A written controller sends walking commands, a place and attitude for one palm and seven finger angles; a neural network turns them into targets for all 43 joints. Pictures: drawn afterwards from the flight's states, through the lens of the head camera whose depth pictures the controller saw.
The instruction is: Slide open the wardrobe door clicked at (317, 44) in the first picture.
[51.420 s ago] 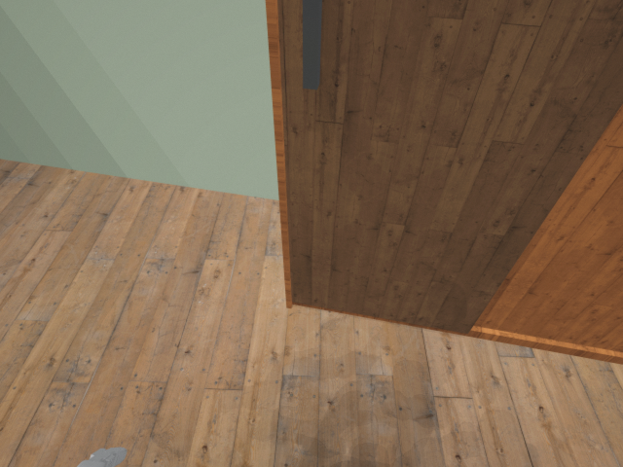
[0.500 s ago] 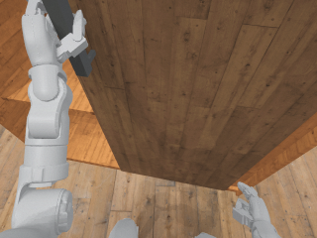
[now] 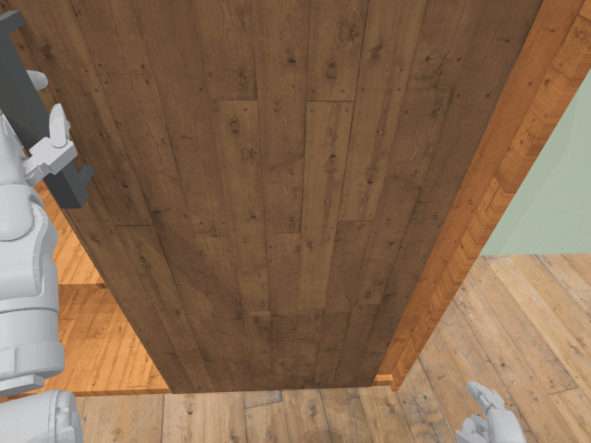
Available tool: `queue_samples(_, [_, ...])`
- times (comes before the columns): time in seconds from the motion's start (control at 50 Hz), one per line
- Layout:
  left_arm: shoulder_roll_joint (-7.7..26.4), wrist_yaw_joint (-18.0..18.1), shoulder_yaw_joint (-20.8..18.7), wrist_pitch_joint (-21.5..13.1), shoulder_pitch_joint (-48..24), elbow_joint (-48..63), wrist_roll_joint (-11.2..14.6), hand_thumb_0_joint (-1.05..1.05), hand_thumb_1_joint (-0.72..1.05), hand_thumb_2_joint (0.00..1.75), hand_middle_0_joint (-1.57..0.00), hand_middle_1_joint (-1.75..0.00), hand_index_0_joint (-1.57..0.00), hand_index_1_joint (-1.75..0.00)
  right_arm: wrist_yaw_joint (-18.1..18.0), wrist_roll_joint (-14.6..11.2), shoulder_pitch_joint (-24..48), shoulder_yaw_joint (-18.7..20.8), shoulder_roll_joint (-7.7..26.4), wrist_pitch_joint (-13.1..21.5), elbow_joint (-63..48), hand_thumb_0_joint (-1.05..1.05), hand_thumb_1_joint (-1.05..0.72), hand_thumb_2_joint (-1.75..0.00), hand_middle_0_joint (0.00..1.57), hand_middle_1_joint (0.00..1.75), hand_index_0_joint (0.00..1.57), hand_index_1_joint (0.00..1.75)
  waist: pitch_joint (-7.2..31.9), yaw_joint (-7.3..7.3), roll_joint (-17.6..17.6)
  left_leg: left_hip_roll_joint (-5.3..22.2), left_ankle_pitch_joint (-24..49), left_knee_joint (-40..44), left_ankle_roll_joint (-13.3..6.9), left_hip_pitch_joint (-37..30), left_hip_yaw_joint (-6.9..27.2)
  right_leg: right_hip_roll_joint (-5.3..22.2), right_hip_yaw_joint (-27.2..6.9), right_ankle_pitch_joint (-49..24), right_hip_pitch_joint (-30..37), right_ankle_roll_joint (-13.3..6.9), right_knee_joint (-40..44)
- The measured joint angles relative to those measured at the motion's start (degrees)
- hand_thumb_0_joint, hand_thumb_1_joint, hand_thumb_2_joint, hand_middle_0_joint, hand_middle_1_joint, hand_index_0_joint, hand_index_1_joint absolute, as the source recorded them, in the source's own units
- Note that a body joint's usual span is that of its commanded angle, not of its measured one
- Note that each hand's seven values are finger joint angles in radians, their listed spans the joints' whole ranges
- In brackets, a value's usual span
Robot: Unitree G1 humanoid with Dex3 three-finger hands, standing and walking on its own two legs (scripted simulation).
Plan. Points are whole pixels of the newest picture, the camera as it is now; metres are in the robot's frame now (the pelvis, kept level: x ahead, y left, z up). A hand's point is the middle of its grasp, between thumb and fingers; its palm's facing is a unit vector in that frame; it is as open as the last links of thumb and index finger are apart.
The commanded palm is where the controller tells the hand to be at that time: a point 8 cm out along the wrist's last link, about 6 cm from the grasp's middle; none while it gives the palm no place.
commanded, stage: stop walking and hold the door there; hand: left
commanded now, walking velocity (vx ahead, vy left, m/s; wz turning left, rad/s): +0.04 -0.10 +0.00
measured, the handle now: (45, 119) +0.39 +0.33 +0.26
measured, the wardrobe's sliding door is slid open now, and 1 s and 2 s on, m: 0.53 0.53 0.53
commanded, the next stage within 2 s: loosen the grip on the handle in 1.74 s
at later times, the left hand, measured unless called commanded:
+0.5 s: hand (60, 142) +0.36 +0.30 +0.25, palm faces +0.54 -0.83 -0.12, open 6.4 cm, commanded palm +0.31 +0.33 +0.23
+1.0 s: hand (58, 144) +0.35 +0.30 +0.25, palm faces +0.44 -0.89 -0.12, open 6.3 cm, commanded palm +0.32 +0.33 +0.23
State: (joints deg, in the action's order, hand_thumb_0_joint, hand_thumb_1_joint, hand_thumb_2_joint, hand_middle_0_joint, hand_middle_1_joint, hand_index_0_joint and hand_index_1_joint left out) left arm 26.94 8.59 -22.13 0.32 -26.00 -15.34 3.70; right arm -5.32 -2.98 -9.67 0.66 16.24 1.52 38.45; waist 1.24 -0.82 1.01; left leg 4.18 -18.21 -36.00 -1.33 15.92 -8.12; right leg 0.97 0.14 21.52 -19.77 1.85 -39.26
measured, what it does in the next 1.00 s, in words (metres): lifts its right foot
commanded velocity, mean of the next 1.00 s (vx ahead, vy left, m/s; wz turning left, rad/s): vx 0.02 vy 0.08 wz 0.05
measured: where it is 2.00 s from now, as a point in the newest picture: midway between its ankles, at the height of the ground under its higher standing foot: outside the picture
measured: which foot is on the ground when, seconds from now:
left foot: down 0.00-1.00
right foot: down 0.00-0.90, up 0.92-1.00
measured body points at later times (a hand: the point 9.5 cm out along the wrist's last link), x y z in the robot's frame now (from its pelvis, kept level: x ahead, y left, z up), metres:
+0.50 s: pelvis -0.02 +0.00 +0.01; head -0.06 -0.01 +0.46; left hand +0.32 +0.34 +0.26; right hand +0.07 -0.29 -0.09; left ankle +0.01 +0.10 -0.73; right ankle +0.01 -0.14 -0.73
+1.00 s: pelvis -0.03 +0.05 -0.01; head -0.04 +0.04 +0.44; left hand +0.33 +0.35 +0.26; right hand +0.12 -0.22 -0.10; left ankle +0.01 +0.10 -0.73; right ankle -0.02 -0.10 -0.70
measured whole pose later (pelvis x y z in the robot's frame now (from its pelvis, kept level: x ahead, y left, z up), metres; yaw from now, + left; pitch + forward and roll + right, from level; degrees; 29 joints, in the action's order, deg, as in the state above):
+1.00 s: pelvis -0.03 +0.05 -0.01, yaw -2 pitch -1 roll +0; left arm 25.1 8.3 -17.7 -3.7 -28.7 -18.4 4.3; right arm -6.0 -3.1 -10.9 0.8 15.3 -0.9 39.5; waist 1.3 -0.4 1.6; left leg 0.2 -16.8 -36.1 -6.3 18.7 -12.2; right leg 5.6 2.4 26.9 -24.0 3.0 -52.3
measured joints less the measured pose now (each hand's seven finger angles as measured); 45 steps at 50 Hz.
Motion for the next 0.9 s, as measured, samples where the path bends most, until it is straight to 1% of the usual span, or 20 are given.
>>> queue_samples(0.02, [0.06, 0.31, -0.13, -0.03, 0.59, -0.43, -0.03, -0.17, 0.63, 0.79, -0.46, -1.4, -0.26, -1.29, 0.04, 0.25, -0.74, -0.21, -0.21, 0.13, -0.01, 0.01, -0.91, -0.9, 0.19, 0.3, 0.2, 0.3, 0.54, 0.08, 0.2, 0.45, 0.26, 0.98, 0.08, -0.49, -0.28, -0.22, 0.53, 0.53, 0.26, -0.06, -0.55])
queue_samples(0.06, [0.42, 0.61, -0.56, 0.01, 1.4, -1.29, -0.07, -0.17, 0.64, 0.79, -0.46, -1.4, -0.26, -1.29, 0.26, 0.37, -2.07, -0.74, -0.63, 0.31, -0.01, 0.01, -0.91, -0.9, 0.19, 0.3, 0.2, 0.3, 1.33, 0.3, 0.6, 1.3, 1.26, 2.51, 0.52, -1.09, -0.57, -0.52, 1.76, -0.49, 1.91, -0.09, 1.74])
queue_samples(0.08, [0.85, 0.58, -0.86, 0.13, 1.59, -1.69, -0.01, -0.17, 0.64, 0.78, -0.46, -1.4, -0.26, -1.29, 0.42, 0.34, -2.63, -1.08, -0.87, 0.35, -0.03, 0.01, -0.91, -0.9, 0.2, 0.3, 0.2, 0.3, 1.65, 0.35, 0.55, 1.63, 1.55, 2.8, 0.77, -1.12, -0.8, -0.52, 2.26, -2.17, 3.12, -0.17, 4.26])
queue_samples(0.12, [2.53, 0.34, -1.71, 0.44, 1.68, -2.44, 0.19, -0.17, 0.65, 0.78, -0.46, -1.4, -0.25, -1.29, 0.6, 0.36, -3.21, -1.89, -1.42, 0.2, -0.06, 0.01, -0.91, -0.89, 0.2, 0.3, 0.2, 0.3, 2.24, 0.58, -0.5, 1.68, 1.45, 2.15, 1.27, -0.44, -1.67, 0.16, 2.35, -8.5, 5.11, -0.82, 8.98])
queue_samples(0.16, [3.34, 0.21, -3.18, 0.15, 1.87, -3.56, 0.17, -0.17, 0.65, 0.78, -0.46, -1.4, -0.25, -1.29, 0.45, 0.53, -2.85, -2.12, -1.49, -0.12, 0.6, 0.01, -0.91, -0.89, 0.2, 0.3, 0.2, 0.3, 2.12, 1.48, 0.08, 2.42, 1.42, 1.62, 1.66, 0.25, -1.68, -0.45, 2.46, -8.43, 4.56, -1.4, 8.91])
queue_samples(0.2, [3.79, 0.17, -3.78, 0.13, 1.55, -4.97, 0.34, -0.17, 0.65, 0.78, -0.46, -1.4, -0.25, -1.29, 0.04, 0.29, -3.12, -1.92, -1.43, -0.37, 1.18, 0.01, -0.91, -0.89, 0.2, 0.3, 0.2, 0.3, 2.27, 2.35, 0.31, 2.44, 2.21, 2.22, 1.62, 0.55, -1.41, -0.54, 2.77, -7.85, 4.22, -1.63, 8.96])
queue_samples(0.24, [4.02, 0.19, -3.78, 0.3, 0.95, -6.38, 0.47, -0.17, 0.65, 0.77, -0.46, -1.4, -0.25, -1.29, -0.42, 0.14, -3.66, -1.71, -1.08, -0.6, 1.77, 0.01, -0.91, -0.89, 0.2, 0.3, 0.2, 0.3, 2.66, 2.73, 0.33, 2.29, 2.9, 2.87, 1.66, 0.73, -1.35, -0.44, 2.85, -8.04, 3.97, -1.64, 9.27])
queue_samples(0.3, [4.1, 0.08, -3.48, -0.18, 0.11, -8.61, 0.35, -0.16, 0.65, 0.76, -0.46, -1.4, -0.26, -1.3, -0.92, 0.19, -4.46, -1.36, -0.21, -0.85, 2.79, 0.01, -0.91, -0.89, 0.2, 0.3, 0.2, 0.3, 3.4, 2.91, 0.3, 2.02, 3.55, 3.6, 1.46, 0.89, -1.56, -0.25, 2.68, -8.65, 3.63, -1.5, 9.74])
queue_samples(0.38, [3.89, 0.02, -2.74, -1.11, -0.67, -10.73, -0.03, -0.16, 0.66, 0.76, -0.45, -1.4, -0.26, -1.32, -1.35, 0.3, -5.5, -0.75, 0.88, -1.07, 3.67, 0.01, -0.91, -0.89, 0.2, 0.3, 0.2, 0.3, 4.13, 2.79, 0.32, 1.55, 4.18, 4.51, 1.0, 0.94, -1.99, 0.13, 2.3, -9.34, 3.34, -1.16, 10.35])
queue_samples(0.46, [3.79, -0.17, -2.13, -1.93, -1.12, -11.83, -0.35, -0.16, 0.65, 0.76, -0.45, -1.4, -0.26, -1.33, -1.61, 0.25, -5.89, -0.42, 1.16, -1.16, 4.06, 0.01, -0.91, -0.89, 0.2, 0.3, 0.2, 0.3, 4.22, 2.6, 0.26, 1.15, 4.6, 5.09, 0.63, 0.77, -2.37, 0.47, 1.95, -9.79, 3.28, -0.82, 10.69])
queue_samples(0.58, [3.41, -0.32, -1.36, -2.6, -1.69, -12.56, -0.54, -0.16, 0.65, 0.76, -0.45, -1.4, -0.25, -1.35, -1.64, 0.2, -5.54, -0.66, 0.29, -1.0, 3.95, 0.01, -0.91, -0.89, 0.2, 0.3, 0.2, 0.3, 4.31, 2.12, 0.19, 0.87, 4.63, 5.16, 0.28, 0.71, -2.81, 0.74, 1.51, -10.02, 3.17, -0.47, 10.74])
queue_samples(0.72, [2.82, -0.76, -0.46, -3.45, -2.07, -12.56, -0.66, -0.17, 0.65, 0.76, -0.45, -1.4, -0.26, -1.37, -1.32, 0.19, -4.4, -0.98, -0.55, -1.39, 2.99, 0.01, -0.91, -0.89, 0.2, 0.3, 0.2, 0.3, 4.21, 1.96, 0.63, 0.41, 4.15, 4.08, -0.3, 1.53, -2.67, 1.31, 1.59, -9.77, 2.76, 0.05, 10.16])
queue_samples(0.78, [1.96, -0.89, 0.68, -3.7, -2.75, -11.74, -0.7, -0.17, 0.64, 0.76, -0.46, -1.4, -0.26, -1.37, -0.98, 0.22, -4.05, -0.44, 0.08, -2.11, 2.38, 0.01, -0.91, -0.89, 0.2, 0.3, 0.2, 0.3, 3.84, 1.95, 1.01, -0.43, 3.2, 2.24, -0.73, 2.82, -2.12, 2.33, 2.01, -8.84, 1.92, 0.68, 8.5])
queue_samples(0.84, [0.91, -1.41, 2.3, -4.41, -3.34, -10.26, -0.6, -0.18, 0.64, 0.76, -0.46, -1.4, -0.27, -1.38, -0.73, 0.27, -3.65, 0.26, 0.88, -2.91, 2.38, 0.01, -0.91, -0.89, 0.2, 0.3, 0.2, 0.3, 3.08, 1.98, 0.8, -2.08, 2.42, 1.02, -1.39, 3.41, -1.82, 4.1, 2.2, -7.69, 1.41, 1.73, 6.62])
queue_samples(0.88, [0.19, -1.78, 3.37, -4.71, -3.6, -8.57, -0.29, -0.19, 0.63, 0.77, -0.46, -1.4, -0.28, -1.38, -0.65, 0.36, -3.33, 0.53, 1.06, -3.25, 2.41, 0.01, -0.91, -0.89, 0.2, 0.3, 0.2, 0.3, 2.5, 1.68, 0.02, -3.39, 2.22, 0.75, -2.64, 3.34, -2.26, 5.44, 1.71, -6.86, 0.88, 2.46, 5.04])
queue_samples(0.9, [-0.08, -1.84, 3.81, -4.8, -3.64, -7.59, 0.06, -0.19, 0.63, 0.78, -0.46, -1.4, -0.28, -1.38, -0.67, 0.3, -3.09, 0.53, 1.03, -3.37, 2.24, 0.01, -0.91, -0.89, 0.2, 0.3, 0.2, 0.3, 2.21, 1.49, -0.34, -3.89, 1.99, 0.34, -3.37, 3.46, -2.61, 5.97, 1.36, -6.22, 0.26, 2.12, 3.77])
